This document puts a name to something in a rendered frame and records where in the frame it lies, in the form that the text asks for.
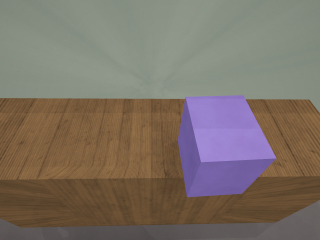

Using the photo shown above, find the pedestal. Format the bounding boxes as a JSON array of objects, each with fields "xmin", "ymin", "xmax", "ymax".
[{"xmin": 0, "ymin": 98, "xmax": 320, "ymax": 228}]

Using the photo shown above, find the carton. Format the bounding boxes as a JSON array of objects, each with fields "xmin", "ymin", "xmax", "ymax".
[{"xmin": 178, "ymin": 95, "xmax": 276, "ymax": 197}]

